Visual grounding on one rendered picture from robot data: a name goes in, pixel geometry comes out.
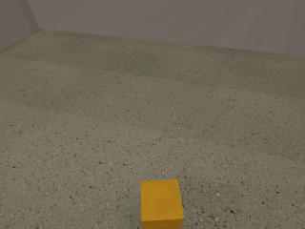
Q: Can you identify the carton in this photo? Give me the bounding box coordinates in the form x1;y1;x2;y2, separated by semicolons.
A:
141;179;184;229

